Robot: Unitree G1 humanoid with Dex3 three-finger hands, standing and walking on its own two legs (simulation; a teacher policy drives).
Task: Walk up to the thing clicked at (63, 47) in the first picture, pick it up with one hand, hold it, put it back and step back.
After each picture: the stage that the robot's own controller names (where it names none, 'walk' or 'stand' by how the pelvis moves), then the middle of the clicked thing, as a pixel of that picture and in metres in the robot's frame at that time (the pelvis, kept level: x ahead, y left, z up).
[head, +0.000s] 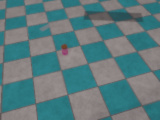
stand; (64, 50) +1.24 +0.26 -0.72
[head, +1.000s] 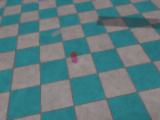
walk; (74, 57) +1.14 +0.24 -0.72
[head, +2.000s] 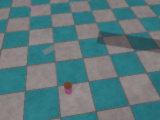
walk; (68, 88) +0.72 +0.19 -0.69
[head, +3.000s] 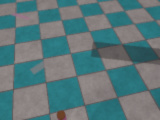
stand; (61, 117) +0.44 +0.20 -0.70
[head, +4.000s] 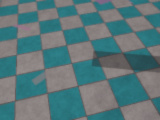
stand; out of the picture +0.40 +0.20 -0.73
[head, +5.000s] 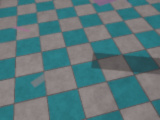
stand; out of the picture +0.39 +0.20 -0.73
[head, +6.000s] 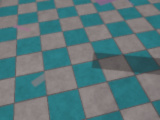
stand; out of the picture +0.38 +0.20 -0.73
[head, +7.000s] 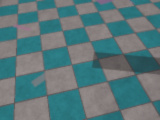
stand; out of the picture +0.38 +0.20 -0.73
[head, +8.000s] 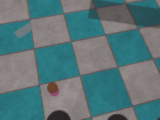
go down; (53, 89) +0.43 +0.20 -0.55
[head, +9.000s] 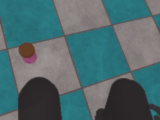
go down; (28, 53) +0.46 +0.26 -0.31
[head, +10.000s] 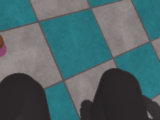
close in; out of the picture +0.44 +0.29 -0.26
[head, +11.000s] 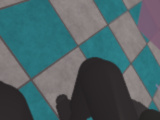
close; out of the picture +0.42 +0.32 -0.22
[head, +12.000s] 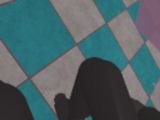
lift; out of the picture +0.40 +0.31 -0.22
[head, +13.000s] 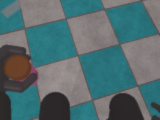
lift; (23, 72) +0.34 +0.22 -0.02
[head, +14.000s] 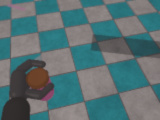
hold; (41, 85) +0.33 +0.17 +0.00
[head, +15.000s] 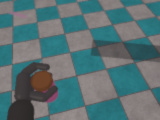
hold; (45, 87) +0.33 +0.16 +0.00
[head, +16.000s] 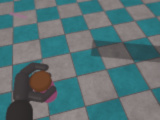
hold; (44, 87) +0.33 +0.17 +0.01
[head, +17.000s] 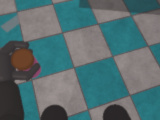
crouch; (27, 64) +0.40 +0.21 -0.06
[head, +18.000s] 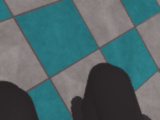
lower; out of the picture +0.43 +0.32 -0.18
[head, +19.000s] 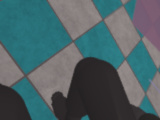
lower; out of the picture +0.41 +0.34 -0.23
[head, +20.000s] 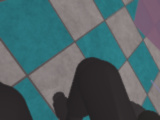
lower; out of the picture +0.41 +0.34 -0.22
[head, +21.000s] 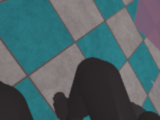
lower; out of the picture +0.41 +0.34 -0.22
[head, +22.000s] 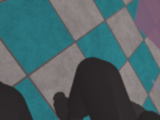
rest; out of the picture +0.41 +0.34 -0.22
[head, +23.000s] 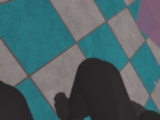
withdraw; out of the picture +0.41 +0.33 -0.23
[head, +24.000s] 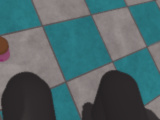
stand; out of the picture +0.43 +0.30 -0.26
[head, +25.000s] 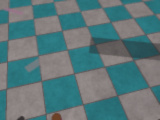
stand; out of the picture +0.41 +0.20 -0.64
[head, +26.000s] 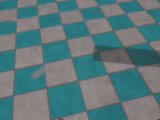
stand; out of the picture +0.41 +0.20 -0.67
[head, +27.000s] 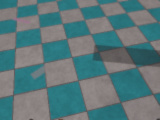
stand; out of the picture +0.40 +0.20 -0.67
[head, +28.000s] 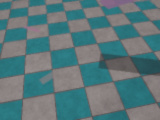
stand; out of the picture +0.42 +0.18 -0.72
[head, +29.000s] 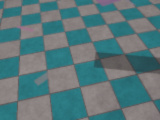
stand; out of the picture +0.40 +0.21 -0.73
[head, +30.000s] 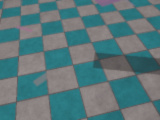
stand; out of the picture +0.39 +0.21 -0.73
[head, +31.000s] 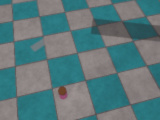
walk; (62, 93) +0.52 +0.17 -0.71
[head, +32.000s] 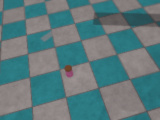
walk; (68, 71) +0.80 +0.24 -0.70
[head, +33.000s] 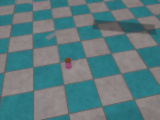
walk; (68, 63) +1.06 +0.20 -0.71
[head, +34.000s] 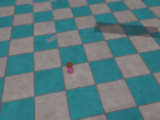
stand; (69, 67) +1.00 +0.18 -0.72
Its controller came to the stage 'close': yes
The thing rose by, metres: 0.70
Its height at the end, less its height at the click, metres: +0.00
